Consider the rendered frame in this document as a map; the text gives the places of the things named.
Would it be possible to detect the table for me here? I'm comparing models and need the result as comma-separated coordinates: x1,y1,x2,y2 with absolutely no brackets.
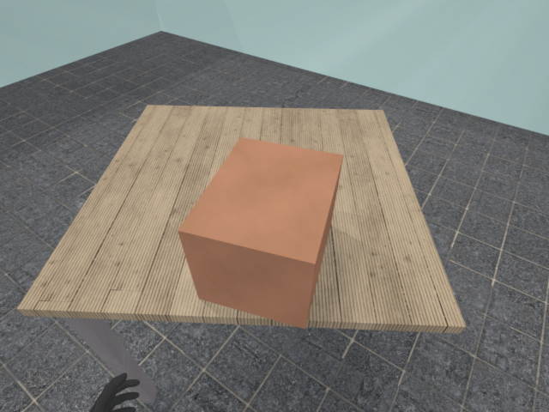
16,105,467,403

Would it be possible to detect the carton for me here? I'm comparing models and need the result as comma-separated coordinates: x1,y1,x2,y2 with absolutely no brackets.
178,137,343,329

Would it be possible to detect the left robot hand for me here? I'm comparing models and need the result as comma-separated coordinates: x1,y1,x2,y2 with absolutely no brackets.
89,373,140,412

